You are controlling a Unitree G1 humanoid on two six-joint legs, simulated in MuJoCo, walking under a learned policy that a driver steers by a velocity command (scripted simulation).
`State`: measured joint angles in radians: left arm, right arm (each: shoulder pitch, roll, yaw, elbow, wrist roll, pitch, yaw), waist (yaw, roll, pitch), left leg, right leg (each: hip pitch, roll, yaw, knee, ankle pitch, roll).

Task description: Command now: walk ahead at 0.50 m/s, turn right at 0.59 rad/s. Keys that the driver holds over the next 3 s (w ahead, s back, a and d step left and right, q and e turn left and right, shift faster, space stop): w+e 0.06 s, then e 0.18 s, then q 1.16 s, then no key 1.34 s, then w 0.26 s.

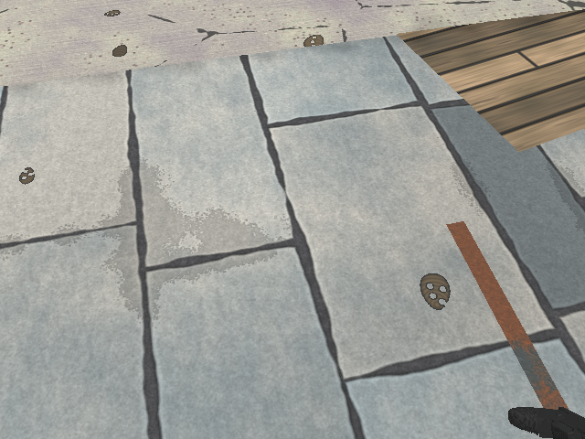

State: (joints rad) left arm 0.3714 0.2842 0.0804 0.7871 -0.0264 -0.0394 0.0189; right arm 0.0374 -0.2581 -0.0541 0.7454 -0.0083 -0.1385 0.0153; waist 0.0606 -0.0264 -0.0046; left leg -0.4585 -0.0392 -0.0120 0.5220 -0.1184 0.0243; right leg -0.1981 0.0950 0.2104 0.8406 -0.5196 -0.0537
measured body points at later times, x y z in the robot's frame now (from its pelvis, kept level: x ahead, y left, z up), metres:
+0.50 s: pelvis +0.18 -0.03 +0.01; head +0.22 -0.05 +0.45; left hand +0.43 +0.16 -0.07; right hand +0.20 -0.31 -0.13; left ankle +0.11 +0.12 -0.68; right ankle +0.25 -0.15 -0.72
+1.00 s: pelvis +0.19 +0.01 +0.02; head +0.22 +0.06 +0.47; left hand +0.32 +0.32 -0.10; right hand +0.32 -0.26 -0.07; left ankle +0.19 +0.09 -0.72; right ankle +0.22 -0.15 -0.63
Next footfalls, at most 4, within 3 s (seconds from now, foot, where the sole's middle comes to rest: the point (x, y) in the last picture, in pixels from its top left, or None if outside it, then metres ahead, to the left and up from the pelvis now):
0.40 right None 0.29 -0.16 -0.76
0.80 left None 0.24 0.10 -0.76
1.34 right None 0.30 -0.11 -0.76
1.70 left None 0.18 0.13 -0.76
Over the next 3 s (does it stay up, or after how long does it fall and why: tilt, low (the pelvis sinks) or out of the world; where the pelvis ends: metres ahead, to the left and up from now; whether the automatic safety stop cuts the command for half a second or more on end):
stays up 0.25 0.00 0.01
